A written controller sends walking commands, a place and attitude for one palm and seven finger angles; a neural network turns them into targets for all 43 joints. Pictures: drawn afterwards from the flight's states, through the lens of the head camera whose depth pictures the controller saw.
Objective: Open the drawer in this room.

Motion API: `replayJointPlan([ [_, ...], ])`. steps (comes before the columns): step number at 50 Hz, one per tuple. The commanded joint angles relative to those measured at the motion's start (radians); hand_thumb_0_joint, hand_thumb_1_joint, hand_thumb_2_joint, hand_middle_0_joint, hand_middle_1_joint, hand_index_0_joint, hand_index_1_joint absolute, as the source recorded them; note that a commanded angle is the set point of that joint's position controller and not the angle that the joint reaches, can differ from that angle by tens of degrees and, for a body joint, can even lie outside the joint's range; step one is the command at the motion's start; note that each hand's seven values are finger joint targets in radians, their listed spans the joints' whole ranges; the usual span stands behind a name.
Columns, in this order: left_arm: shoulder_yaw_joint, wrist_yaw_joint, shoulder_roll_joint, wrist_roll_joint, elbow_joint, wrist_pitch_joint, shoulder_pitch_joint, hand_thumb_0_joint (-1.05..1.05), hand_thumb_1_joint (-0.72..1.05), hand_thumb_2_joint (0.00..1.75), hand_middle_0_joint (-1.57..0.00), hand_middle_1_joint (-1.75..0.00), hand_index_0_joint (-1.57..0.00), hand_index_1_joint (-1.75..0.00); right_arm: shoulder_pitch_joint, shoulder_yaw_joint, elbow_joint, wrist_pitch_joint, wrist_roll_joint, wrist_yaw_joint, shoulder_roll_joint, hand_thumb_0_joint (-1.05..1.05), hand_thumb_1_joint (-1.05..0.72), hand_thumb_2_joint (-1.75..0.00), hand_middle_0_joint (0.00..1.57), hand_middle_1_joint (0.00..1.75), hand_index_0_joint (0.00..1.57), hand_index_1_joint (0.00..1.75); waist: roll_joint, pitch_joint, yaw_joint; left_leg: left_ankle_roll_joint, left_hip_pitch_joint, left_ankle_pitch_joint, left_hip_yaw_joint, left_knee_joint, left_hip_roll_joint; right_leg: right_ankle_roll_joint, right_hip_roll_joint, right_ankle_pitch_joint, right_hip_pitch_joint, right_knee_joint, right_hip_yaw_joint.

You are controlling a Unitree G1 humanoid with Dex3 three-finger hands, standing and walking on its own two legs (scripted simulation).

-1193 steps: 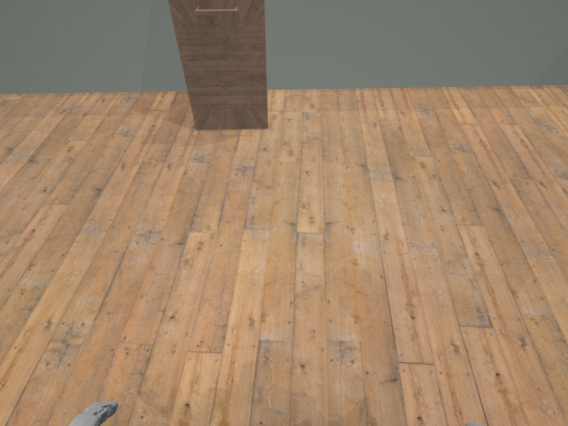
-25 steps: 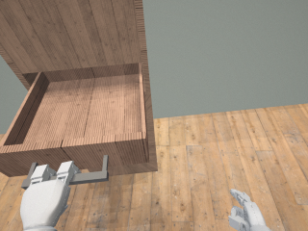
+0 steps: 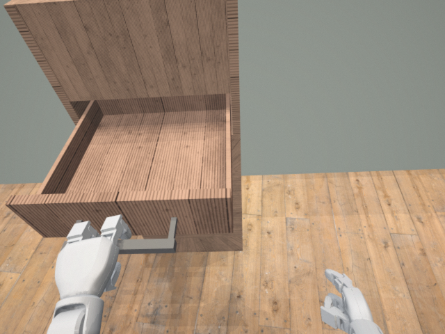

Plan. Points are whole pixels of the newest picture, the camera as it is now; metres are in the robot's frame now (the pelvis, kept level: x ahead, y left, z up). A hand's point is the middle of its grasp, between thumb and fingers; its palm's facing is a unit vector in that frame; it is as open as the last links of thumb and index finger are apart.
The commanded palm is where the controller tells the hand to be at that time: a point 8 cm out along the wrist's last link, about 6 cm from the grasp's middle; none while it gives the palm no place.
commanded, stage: open the thumb to release the handle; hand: left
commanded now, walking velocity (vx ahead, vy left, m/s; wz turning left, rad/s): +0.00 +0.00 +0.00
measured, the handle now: (122, 235) +0.26 +0.22 +0.05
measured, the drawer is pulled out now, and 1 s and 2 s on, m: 0.30 0.30 0.30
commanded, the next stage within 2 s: lift the hand off the handle in 0.20 s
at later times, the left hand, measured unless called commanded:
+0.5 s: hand (108, 275) +0.20 +0.23 +0.03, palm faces +0.06 -0.07 -1.00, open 13.8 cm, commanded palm +0.17 +0.23 +0.08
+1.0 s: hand (96, 256) +0.21 +0.24 +0.08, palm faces +0.09 -0.07 -0.99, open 13.8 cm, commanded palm +0.18 +0.23 +0.14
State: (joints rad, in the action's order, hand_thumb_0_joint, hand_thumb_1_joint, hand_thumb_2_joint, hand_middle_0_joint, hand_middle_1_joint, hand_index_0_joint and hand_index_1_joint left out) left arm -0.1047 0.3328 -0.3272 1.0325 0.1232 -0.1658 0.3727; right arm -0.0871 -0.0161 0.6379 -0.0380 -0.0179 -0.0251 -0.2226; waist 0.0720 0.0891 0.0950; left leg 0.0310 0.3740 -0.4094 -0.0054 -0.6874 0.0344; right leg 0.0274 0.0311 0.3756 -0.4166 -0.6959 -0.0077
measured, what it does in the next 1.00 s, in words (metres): stands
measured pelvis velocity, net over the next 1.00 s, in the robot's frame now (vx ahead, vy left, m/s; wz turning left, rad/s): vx -0.02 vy -0.01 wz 0.01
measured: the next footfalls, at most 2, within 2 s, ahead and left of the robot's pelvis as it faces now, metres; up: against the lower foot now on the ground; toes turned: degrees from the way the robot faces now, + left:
none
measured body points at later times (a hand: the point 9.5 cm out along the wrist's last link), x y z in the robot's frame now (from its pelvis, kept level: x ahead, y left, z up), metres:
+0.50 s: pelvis -0.01 -0.01 +0.00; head +0.00 -0.04 +0.45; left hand +0.19 +0.23 +0.08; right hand +0.20 -0.22 -0.10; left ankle -0.04 +0.10 -0.72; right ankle -0.01 -0.10 -0.72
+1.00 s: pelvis -0.02 -0.01 +0.01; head -0.02 -0.05 +0.46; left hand +0.20 +0.24 +0.13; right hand +0.21 -0.21 -0.08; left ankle -0.04 +0.10 -0.72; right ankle -0.01 -0.10 -0.72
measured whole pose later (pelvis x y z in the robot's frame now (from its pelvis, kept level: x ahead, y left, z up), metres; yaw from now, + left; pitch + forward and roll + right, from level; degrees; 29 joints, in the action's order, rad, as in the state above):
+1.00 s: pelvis -0.02 -0.01 +0.01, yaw +0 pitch +1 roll +0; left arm -0.10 0.23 -0.39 0.98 0.14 -0.19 0.26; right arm -0.06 -0.02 0.66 -0.06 0.00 -0.05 -0.23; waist 0.09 0.05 0.11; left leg 0.02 0.25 -0.32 0.00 -0.56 0.03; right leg 0.04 0.03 0.30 -0.29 -0.57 0.00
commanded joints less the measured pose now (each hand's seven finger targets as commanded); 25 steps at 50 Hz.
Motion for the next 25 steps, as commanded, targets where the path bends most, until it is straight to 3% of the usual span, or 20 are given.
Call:
replayJointPlan([
  [1,0.074,0.010,-0.141,0.022,0.172,0.042,-0.058,0.00,-0.22,0.42,-0.32,-1.23,-0.32,-1.23,0.138,0.033,-0.157,0.052,-0.008,-0.005,-0.096,0.00,-0.90,-0.90,0.20,0.30,0.20,0.30,-0.082,0.120,0.002,-0.019,-0.061,0.394,0.026,0.089,-0.001,0.019,0.009,-0.349,0.101,0.084,-0.020],
  [2,0.102,0.013,-0.161,0.019,0.160,0.046,-0.040,0.00,-0.29,0.39,-0.32,-1.22,-0.32,-1.22,0.136,0.035,-0.159,0.053,-0.006,-0.007,-0.095,0.00,-0.90,-0.90,0.20,0.30,0.20,0.30,-0.082,0.125,0.005,-0.022,-0.061,0.391,0.029,0.092,-0.003,0.021,0.012,-0.338,0.109,0.087,-0.023],
  [4,0.073,0.016,-0.127,0.015,0.182,0.056,-0.048,0.00,-0.43,0.33,-0.30,-1.21,-0.30,-1.21,0.135,0.038,-0.160,0.055,-0.006,-0.004,-0.090,0.00,-0.90,-0.90,0.20,0.30,0.20,0.30,-0.054,0.136,0.005,-0.021,-0.073,0.397,0.026,0.089,-0.001,0.022,0.008,-0.343,0.106,0.087,-0.021],
  [5,0.086,0.020,-0.139,0.016,0.181,0.063,-0.047,0.00,-0.50,0.30,-0.30,-1.20,-0.30,-1.20,0.134,0.040,-0.156,0.057,-0.006,-0.003,-0.092,0.00,-0.90,-0.90,0.20,0.30,0.20,0.30,-0.040,0.132,0.006,-0.025,-0.073,0.408,0.028,0.092,-0.001,0.023,0.011,-0.343,0.102,0.088,-0.024],
  [8,0.073,0.029,-0.123,0.015,0.195,0.068,-0.052,0.00,-0.50,0.30,-0.30,-1.20,-0.30,-1.20,0.133,0.041,-0.160,0.060,-0.010,0.001,-0.092,0.00,-0.90,-0.90,0.20,0.30,0.20,0.30,-0.045,0.142,0.003,-0.023,-0.074,0.392,0.029,0.091,-0.002,0.022,0.008,-0.328,0.100,0.090,-0.020],
  [10,0.091,0.035,-0.140,0.016,0.172,0.071,-0.060,0.00,-0.50,0.30,-0.30,-1.20,-0.30,-1.20,0.138,0.043,-0.153,0.058,-0.010,-0.003,-0.095,0.00,-0.90,-0.90,0.20,0.30,0.20,0.30,-0.063,0.120,0.001,-0.021,-0.059,0.361,0.026,0.095,0.001,0.021,0.010,-0.321,0.094,0.099,-0.024],
  [12,0.116,0.044,-0.159,0.019,0.175,0.070,-0.042,0.00,-0.50,0.30,-0.30,-1.20,-0.30,-1.20,0.138,0.045,-0.160,0.060,-0.012,-0.005,-0.097,0.00,-0.90,-0.90,0.20,0.30,0.20,0.30,-0.076,0.146,0.012,-0.022,-0.056,0.361,0.023,0.095,0.004,0.022,0.009,-0.338,0.121,0.099,-0.035],
  [14,0.105,0.044,-0.146,0.015,0.161,0.068,-0.056,0.00,-0.50,0.30,-0.30,-1.20,-0.30,-1.20,0.142,0.045,-0.152,0.059,-0.007,-0.005,-0.094,0.00,-0.90,-0.90,0.20,0.30,0.20,0.30,-0.074,0.123,0.004,-0.019,-0.048,0.338,0.021,0.098,0.005,0.021,0.006,-0.324,0.107,0.104,-0.035],
  [15,0.017,0.039,-0.057,0.018,0.136,0.064,-0.028,0.00,-0.50,0.30,-0.30,-1.20,-0.30,-1.20,0.137,0.046,-0.154,0.063,-0.010,0.003,-0.089,0.00,-0.90,-0.90,0.20,0.30,0.20,0.30,-0.085,0.110,-0.005,-0.018,-0.048,0.350,0.021,0.092,0.003,0.019,0.006,-0.318,0.086,0.097,-0.023],
  [18,0.073,0.045,-0.125,0.016,0.168,0.065,-0.065,0.00,-0.50,0.30,-0.30,-1.20,-0.30,-1.20,0.136,0.051,-0.153,0.062,-0.008,0.000,-0.101,0.00,-0.90,-0.90,0.20,0.30,0.20,0.30,-0.060,0.152,0.000,-0.018,-0.055,0.351,0.020,0.091,0.002,0.021,0.006,-0.328,0.105,0.098,-0.034],
  [21,0.054,0.047,-0.107,0.027,0.135,0.054,-0.077,0.00,-0.50,0.30,-0.30,-1.20,-0.30,-1.20,0.137,0.047,-0.149,0.060,-0.008,-0.001,-0.095,0.00,-0.90,-0.90,0.20,0.30,0.20,0.30,-0.078,0.133,-0.005,-0.019,-0.043,0.341,0.023,0.092,0.005,0.021,0.004,-0.323,0.096,0.096,-0.028],
  [24,0.069,0.049,-0.131,0.029,0.117,0.049,-0.155,0.00,-0.50,0.30,-0.30,-1.20,-0.30,-1.20,0.140,0.050,-0.140,0.057,-0.007,-0.009,-0.100,0.00,-0.90,-0.90,0.20,0.30,0.20,0.30,-0.081,0.124,-0.013,-0.017,-0.036,0.298,0.021,0.099,0.005,0.021,0.003,-0.284,0.089,0.108,-0.032],
  [25,0.074,0.048,-0.133,0.027,0.093,0.048,-0.138,0.00,-0.50,0.30,-0.30,-1.20,-0.30,-1.20,0.144,0.048,-0.141,0.058,-0.005,-0.013,-0.098,0.00,-0.90,-0.90,0.20,0.30,0.20,0.30,-0.085,0.114,-0.006,-0.014,-0.030,0.293,0.019,0.099,0.008,0.020,0.002,-0.287,0.095,0.110,-0.031],
])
